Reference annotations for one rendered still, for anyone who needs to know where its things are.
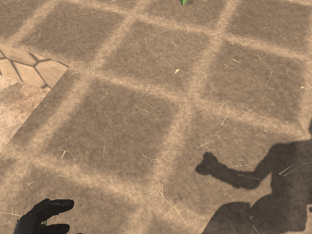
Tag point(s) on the robot left hand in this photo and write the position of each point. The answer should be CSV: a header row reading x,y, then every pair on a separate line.
x,y
30,223

